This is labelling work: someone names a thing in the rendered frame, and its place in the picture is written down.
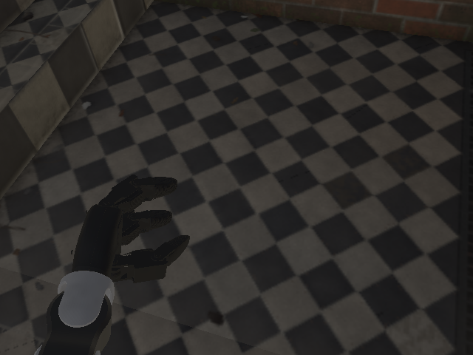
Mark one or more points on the robot left hand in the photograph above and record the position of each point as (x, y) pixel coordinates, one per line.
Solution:
(106, 229)

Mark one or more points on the left robot forearm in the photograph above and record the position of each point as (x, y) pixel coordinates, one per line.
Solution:
(79, 318)

